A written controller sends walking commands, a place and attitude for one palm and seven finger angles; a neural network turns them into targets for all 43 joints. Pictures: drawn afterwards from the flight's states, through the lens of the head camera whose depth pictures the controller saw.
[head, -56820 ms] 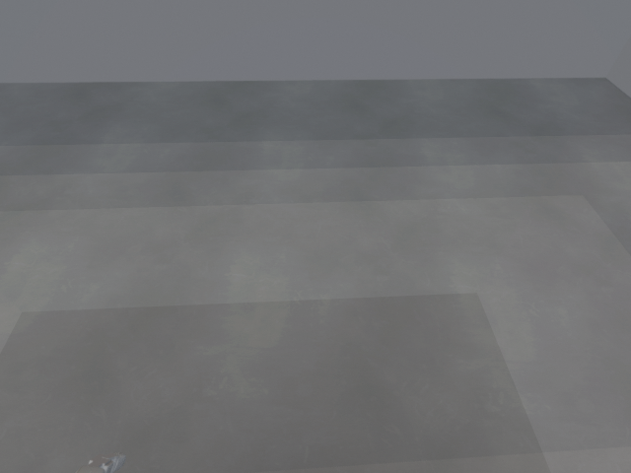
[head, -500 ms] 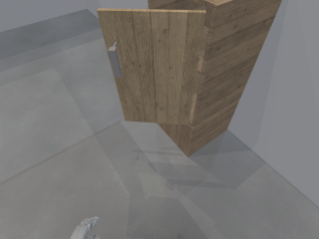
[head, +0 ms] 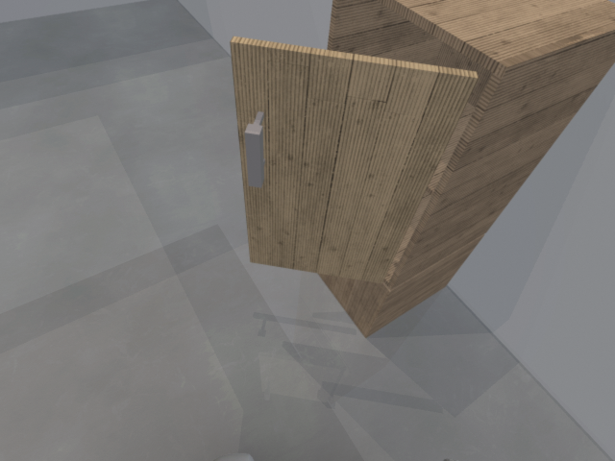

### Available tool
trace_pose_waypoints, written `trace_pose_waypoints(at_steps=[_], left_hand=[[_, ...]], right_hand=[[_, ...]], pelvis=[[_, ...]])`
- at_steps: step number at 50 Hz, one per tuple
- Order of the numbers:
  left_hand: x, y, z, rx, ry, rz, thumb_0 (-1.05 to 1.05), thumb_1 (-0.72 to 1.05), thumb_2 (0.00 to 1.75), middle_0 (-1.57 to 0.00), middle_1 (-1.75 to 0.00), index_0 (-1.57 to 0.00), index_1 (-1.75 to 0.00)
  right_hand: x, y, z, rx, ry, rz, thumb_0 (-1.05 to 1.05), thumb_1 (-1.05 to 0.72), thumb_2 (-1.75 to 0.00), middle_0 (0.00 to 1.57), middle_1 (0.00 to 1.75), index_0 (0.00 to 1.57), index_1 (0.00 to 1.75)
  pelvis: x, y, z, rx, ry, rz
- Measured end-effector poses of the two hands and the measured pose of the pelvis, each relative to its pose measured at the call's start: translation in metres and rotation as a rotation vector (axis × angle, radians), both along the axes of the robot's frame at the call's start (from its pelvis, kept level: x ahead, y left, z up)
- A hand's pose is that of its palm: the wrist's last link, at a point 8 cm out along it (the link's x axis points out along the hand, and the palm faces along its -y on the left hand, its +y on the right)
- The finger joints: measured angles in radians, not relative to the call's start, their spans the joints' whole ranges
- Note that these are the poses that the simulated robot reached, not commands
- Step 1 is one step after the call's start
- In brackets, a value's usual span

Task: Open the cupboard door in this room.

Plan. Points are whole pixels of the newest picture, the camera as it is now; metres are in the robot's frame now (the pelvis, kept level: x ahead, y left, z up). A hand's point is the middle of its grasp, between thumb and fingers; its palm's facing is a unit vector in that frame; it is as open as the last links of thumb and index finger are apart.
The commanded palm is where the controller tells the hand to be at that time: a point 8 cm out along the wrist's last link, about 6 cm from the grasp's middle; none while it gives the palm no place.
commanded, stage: come to a stop and stand still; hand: left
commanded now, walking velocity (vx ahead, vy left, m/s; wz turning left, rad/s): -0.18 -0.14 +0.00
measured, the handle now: (258, 149) +0.59 +0.14 +0.03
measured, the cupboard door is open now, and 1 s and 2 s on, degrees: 49 49 49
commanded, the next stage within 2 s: look again from close up in 0.70 s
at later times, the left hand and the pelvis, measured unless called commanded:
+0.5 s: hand out of the picture +0.04 +0.13 -0.18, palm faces +0.04 -0.98 -0.17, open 7.3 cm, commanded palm none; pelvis -0.01 -0.05 +0.00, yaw +1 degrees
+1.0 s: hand out of the picture +0.00 +0.12 -0.17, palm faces +0.01 -0.98 -0.20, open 7.3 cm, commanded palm none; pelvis +0.00 -0.05 +0.00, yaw +0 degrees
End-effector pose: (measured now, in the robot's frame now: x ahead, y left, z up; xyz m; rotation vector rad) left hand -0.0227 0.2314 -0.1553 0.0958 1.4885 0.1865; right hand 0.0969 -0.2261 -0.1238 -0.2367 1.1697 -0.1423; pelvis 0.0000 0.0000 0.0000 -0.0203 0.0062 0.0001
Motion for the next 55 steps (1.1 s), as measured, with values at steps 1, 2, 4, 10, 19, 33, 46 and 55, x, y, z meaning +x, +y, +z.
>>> trace_pose_waypoints(at_steps=[1, 2, 4, 10, 19, 33, 46, 55], left_hand=[[0.006, 0.001, 0.002, 0.003, -0.012, -0.007, 0.01, 0.92, 0.9, -0.19, -0.3, -0.2, -0.3], [0.013, 0.002, 0.003, 0.007, -0.027, -0.013, 0.01, 0.92, 0.9, -0.19, -0.3, -0.2, -0.3], [0.028, 0.004, 0.007, 0.019, -0.065, -0.027, 0.01, 0.92, 0.9, -0.19, -0.3, -0.2, -0.3], [0.064, -0.004, 0.021, 0.064, -0.202, -0.064, 0.01, 0.91, 0.9, -0.19, -0.3, -0.2, -0.3], [0.06, -0.041, 0.024, 0.06, -0.228, -0.096, 0.01, 0.91, 0.9, -0.19, -0.3, -0.2, -0.3], [0.041, -0.058, 0.013, 0.001, -0.143, -0.052, 0.01, 0.93, 0.9, -0.2, -0.3, -0.2, -0.3], [0.012, -0.069, 0.015, 0.011, -0.071, -0.073, 0.01, 0.91, 0.9, -0.2, -0.3, -0.2, -0.3], [0.023, -0.061, 0.021, 0.046, -0.107, -0.071, 0.01, 0.91, 0.9, -0.2, -0.3, -0.2, -0.3]], right_hand=[[0.001, 0.001, 0.001, 0.003, -0.001, -0.005, 0.01, -0.91, -0.9, 0.2, 0.3, 0.2, 0.3], [0.0, 0.0, 0.001, 0.004, -0.001, -0.011, 0.01, -0.91, -0.9, 0.2, 0.3, 0.2, 0.3], [-0.005, -0.004, 0.001, 0.007, 0.005, -0.025, 0.01, -0.91, -0.9, 0.2, 0.3, 0.2, 0.3], [-0.035, -0.032, -0.009, 0.019, 0.052, -0.061, 0.01, -0.9, -0.9, 0.2, 0.3, 0.2, 0.3], [-0.085, -0.071, -0.016, 0.034, 0.155, -0.13, 0.01, -0.91, -0.9, 0.2, 0.3, 0.2, 0.3], [-0.113, -0.043, -0.01, 0.063, 0.25, -0.113, 0.01, -0.91, -0.9, 0.2, 0.3, 0.2, 0.3], [-0.093, -0.05, -0.018, 0.073, 0.174, -0.085, 0.02, -0.92, -0.9, 0.2, 0.3, 0.2, 0.3], [-0.08, -0.051, -0.025, 0.086, 0.138, -0.063, 0.02, -0.94, -0.9, 0.2, 0.3, 0.2, 0.3]], pelvis=[[-0.001, 0.0, 0.001, -0.003, 0.002, -0.004], [-0.003, -0.001, 0.002, -0.005, 0.004, -0.009], [-0.006, -0.005, 0.003, -0.007, 0.007, -0.017], [-0.015, -0.022, 0.002, -0.01, 0.002, -0.01], [-0.015, -0.046, 0.001, 0.018, 0.0, 0.0], [-0.006, -0.053, 0.008, 0.011, -0.005, 0.004], [-0.001, -0.052, 0.004, 0.007, 0.002, -0.001], [0.003, -0.052, 0.002, 0.025, -0.018, -0.006]])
